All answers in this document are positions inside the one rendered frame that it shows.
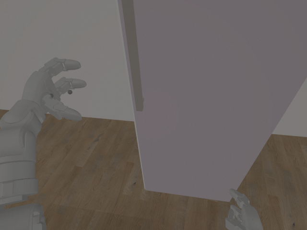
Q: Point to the handle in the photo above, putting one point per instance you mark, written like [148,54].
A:
[130,27]

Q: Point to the robot left forearm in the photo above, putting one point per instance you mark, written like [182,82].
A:
[19,128]

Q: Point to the robot right hand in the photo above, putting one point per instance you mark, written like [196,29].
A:
[247,217]

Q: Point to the fridge door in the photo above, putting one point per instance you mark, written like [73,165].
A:
[217,76]

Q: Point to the robot left upper arm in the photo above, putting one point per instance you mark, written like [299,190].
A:
[26,217]

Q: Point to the robot left hand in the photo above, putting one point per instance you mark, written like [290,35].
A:
[39,86]

